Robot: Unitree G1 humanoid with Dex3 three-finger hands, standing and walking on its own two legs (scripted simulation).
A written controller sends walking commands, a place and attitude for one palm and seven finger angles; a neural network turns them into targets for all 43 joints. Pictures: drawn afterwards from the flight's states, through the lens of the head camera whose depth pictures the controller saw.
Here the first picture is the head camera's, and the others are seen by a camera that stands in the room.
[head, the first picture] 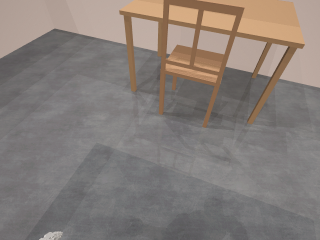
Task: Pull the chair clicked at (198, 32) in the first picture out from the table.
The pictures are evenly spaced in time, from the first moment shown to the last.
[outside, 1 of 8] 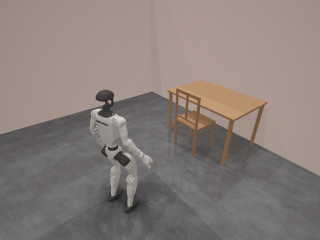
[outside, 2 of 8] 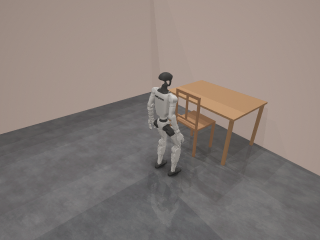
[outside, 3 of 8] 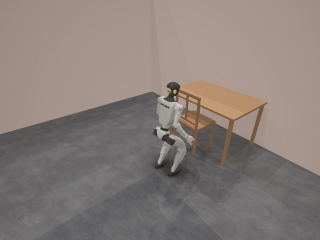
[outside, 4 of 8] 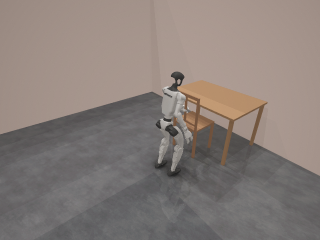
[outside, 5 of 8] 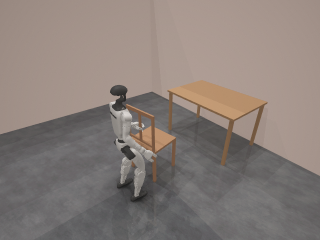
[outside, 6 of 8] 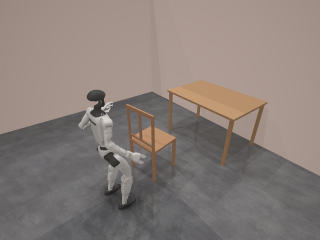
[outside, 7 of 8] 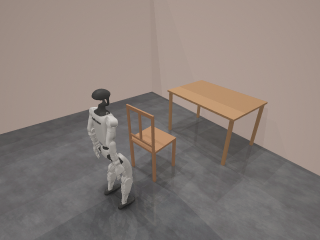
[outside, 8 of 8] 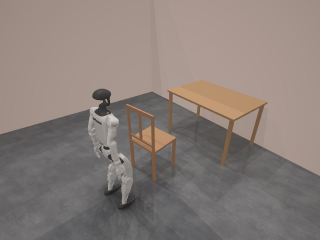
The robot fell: no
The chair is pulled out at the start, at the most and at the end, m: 0.00 0.76 0.75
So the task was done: yes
